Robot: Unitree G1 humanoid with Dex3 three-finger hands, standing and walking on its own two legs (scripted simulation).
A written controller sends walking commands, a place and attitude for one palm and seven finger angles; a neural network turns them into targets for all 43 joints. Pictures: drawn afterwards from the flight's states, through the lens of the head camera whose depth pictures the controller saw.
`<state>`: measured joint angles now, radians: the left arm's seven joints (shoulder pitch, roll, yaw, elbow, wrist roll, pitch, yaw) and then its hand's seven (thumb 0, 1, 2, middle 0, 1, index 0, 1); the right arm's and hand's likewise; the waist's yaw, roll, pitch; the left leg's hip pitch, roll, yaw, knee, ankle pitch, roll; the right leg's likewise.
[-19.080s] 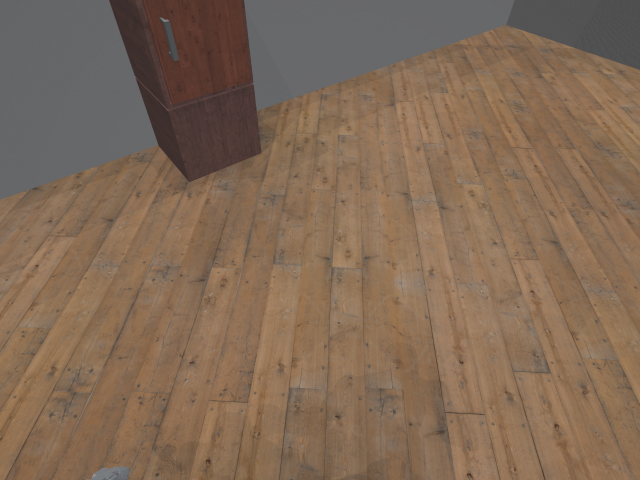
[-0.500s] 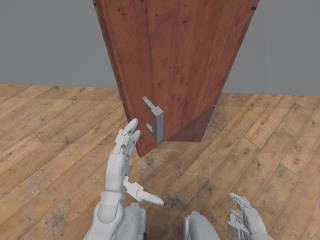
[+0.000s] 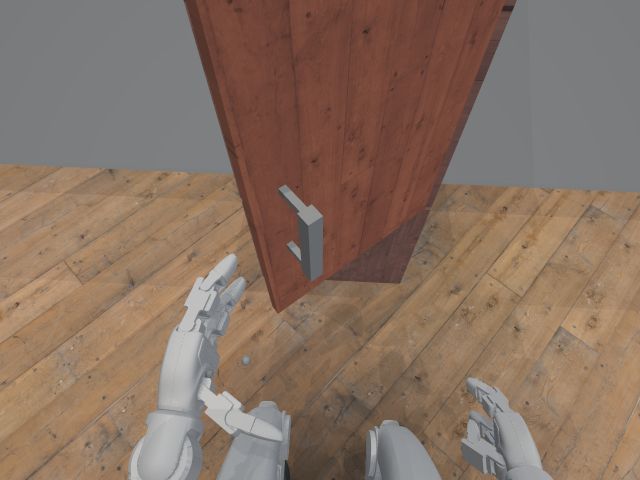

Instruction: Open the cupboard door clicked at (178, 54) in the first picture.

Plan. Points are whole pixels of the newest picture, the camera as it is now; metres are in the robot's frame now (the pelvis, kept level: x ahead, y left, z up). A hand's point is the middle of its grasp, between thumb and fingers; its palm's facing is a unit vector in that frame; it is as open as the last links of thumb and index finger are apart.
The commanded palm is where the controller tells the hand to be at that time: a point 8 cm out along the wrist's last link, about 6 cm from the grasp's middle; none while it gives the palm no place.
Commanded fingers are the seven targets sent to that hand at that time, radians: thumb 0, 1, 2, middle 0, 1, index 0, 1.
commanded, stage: draw the hand back to the body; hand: left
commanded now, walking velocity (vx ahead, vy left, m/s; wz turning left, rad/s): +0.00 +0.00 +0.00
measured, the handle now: (301, 236) +0.40 +0.05 +0.05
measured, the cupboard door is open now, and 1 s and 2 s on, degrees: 42 42 42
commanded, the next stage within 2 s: step back with the hand held close in 1.58 s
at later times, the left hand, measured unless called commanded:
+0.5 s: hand (149, 355) +0.22 +0.16 +0.14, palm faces -0.02 -1.00 -0.04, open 16.2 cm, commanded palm +0.20 +0.22 +0.15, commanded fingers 0.00 -0.29 0.39 -0.16 -0.30 -0.16 -0.30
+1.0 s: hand out of the picture +0.23 +0.25 +0.24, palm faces +0.30 -0.87 -0.38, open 11.5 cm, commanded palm +0.19 +0.29 +0.27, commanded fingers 0.00 0.58 0.76 -0.19 -0.30 -0.19 -0.30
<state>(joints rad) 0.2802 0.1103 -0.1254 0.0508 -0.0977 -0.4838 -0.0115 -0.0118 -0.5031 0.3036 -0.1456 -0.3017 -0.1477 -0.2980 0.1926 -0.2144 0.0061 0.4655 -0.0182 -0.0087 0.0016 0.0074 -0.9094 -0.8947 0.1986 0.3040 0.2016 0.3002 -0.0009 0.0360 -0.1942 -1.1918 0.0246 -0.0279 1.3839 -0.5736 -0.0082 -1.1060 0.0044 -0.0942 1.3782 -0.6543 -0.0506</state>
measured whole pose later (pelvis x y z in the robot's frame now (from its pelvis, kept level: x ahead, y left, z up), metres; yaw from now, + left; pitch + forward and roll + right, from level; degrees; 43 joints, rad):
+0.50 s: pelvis +0.02 +0.01 +0.06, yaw +0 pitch +13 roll -2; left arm 0.52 0.21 0.02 -0.24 -0.21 -0.31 -0.12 -0.01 -0.48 0.31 -0.15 -0.30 -0.15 -0.30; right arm 0.27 -0.23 0.02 0.41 0.03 -0.03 -0.06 0.01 -0.91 -0.89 0.20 0.30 0.20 0.30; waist -0.01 0.05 -0.17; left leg -0.83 0.02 -0.03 1.11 -0.50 0.00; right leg -0.74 0.02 -0.09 1.07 -0.56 -0.03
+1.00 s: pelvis +0.05 +0.02 +0.13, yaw -1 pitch +0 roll -1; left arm 0.56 0.32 0.17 -0.40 -0.06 0.00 0.13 0.00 0.25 0.63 -0.18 -0.30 -0.18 -0.30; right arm 0.25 -0.22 0.07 0.53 0.02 -0.07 -0.11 0.01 -0.91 -0.89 0.20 0.30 0.20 0.30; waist 0.05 0.07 -0.08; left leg -0.29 0.00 0.03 0.63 -0.34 0.03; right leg -0.22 0.00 -0.03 0.58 -0.37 0.00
